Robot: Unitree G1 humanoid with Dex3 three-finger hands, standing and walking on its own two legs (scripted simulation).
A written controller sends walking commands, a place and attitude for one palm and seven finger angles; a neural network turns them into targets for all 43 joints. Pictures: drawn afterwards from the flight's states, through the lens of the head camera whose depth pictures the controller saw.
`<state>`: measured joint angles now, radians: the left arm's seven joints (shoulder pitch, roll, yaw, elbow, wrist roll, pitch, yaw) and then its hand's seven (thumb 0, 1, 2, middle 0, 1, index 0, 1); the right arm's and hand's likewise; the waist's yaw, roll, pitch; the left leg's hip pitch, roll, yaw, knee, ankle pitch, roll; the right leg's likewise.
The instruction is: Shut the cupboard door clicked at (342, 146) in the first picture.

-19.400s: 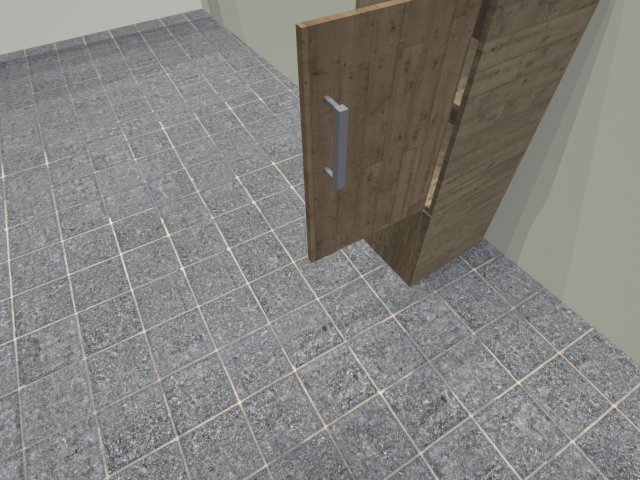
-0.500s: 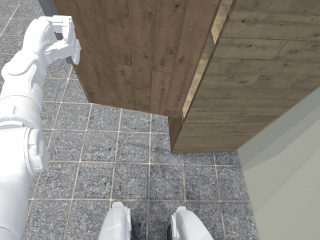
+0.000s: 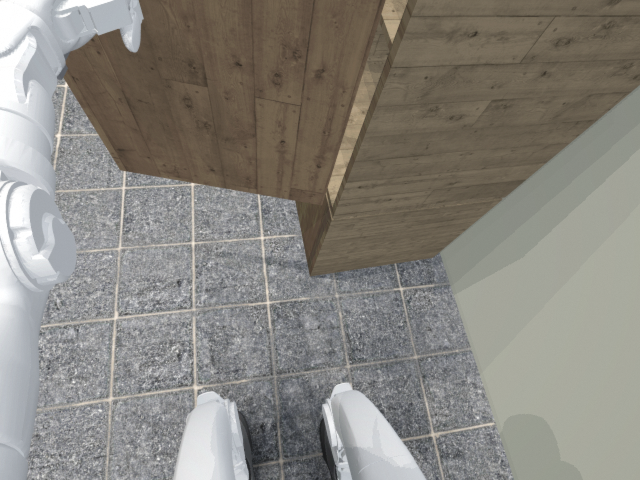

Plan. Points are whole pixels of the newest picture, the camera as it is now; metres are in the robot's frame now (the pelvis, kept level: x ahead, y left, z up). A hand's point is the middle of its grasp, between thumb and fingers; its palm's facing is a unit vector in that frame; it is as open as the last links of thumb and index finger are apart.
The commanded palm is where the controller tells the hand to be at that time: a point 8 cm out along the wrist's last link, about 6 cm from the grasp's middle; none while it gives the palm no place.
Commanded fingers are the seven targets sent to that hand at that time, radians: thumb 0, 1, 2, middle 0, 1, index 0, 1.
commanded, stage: push the door shut along its arc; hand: left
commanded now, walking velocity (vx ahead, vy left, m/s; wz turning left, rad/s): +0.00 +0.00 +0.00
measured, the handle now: out of the picture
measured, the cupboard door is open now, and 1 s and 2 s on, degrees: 72 61 61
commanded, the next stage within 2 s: pull the fist back off the door in 0.48 s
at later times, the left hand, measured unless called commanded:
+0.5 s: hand out of the picture +0.59 +0.10 +0.16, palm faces -0.38 -0.92 -0.04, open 3.4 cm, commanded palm +0.65 +0.09 +0.15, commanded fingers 0.00 0.90 0.90 -1.30 -1.50 -1.30 -1.50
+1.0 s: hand out of the picture +0.61 +0.07 +0.15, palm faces -0.02 -1.00 -0.03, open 3.2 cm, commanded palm +0.58 +0.10 +0.15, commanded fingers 0.00 0.90 0.90 -1.30 -1.50 -1.30 -1.50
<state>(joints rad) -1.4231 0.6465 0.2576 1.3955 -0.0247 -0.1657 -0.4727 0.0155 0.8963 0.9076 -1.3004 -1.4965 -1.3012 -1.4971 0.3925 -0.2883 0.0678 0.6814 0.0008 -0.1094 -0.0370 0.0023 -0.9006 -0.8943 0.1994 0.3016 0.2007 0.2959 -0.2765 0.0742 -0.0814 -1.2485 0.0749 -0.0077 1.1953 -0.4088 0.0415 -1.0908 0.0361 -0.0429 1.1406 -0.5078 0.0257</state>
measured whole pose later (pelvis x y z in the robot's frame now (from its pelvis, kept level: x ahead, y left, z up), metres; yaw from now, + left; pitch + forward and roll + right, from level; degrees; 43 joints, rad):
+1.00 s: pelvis +0.01 -0.02 +0.01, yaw +1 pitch +27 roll -4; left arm -1.35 0.49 0.33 1.32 0.04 -0.18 -0.02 0.02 0.91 0.94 -1.30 -1.50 -1.30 -1.50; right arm 0.53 -0.23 0.04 0.68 -0.05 -0.01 0.08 0.00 -0.90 -0.89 0.20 0.30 0.20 0.30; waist -0.27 0.10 -0.10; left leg -1.19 0.08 -0.02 1.12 -0.40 0.00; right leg -1.05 0.05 -0.05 1.09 -0.50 -0.01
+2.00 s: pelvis +0.04 -0.04 +0.08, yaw +3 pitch +7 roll +0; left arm -0.41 0.25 0.16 0.56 -0.23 -0.24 -0.18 0.02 0.90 0.90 -1.30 -1.50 -1.30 -1.50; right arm 0.36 -0.27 0.00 0.64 0.08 0.04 -0.01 0.01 -0.90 -0.89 0.20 0.30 0.20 0.30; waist -0.05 0.06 -0.08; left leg -0.57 0.05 0.02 0.76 -0.32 -0.01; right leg -0.46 0.02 -0.02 0.77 -0.44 -0.02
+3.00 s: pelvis +0.06 -0.03 +0.11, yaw +4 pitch -4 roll +0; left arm 0.45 0.33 0.34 -0.34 -0.09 -0.04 0.11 0.01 0.89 0.90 -0.24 -0.34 -0.25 -0.34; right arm 0.19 -0.25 0.02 0.64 0.03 -0.06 -0.08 0.01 -0.90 -0.90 0.20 0.30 0.20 0.30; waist 0.08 0.08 0.01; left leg -0.15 0.01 0.02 0.42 -0.20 0.00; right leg -0.02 -0.02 -0.03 0.41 -0.31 0.00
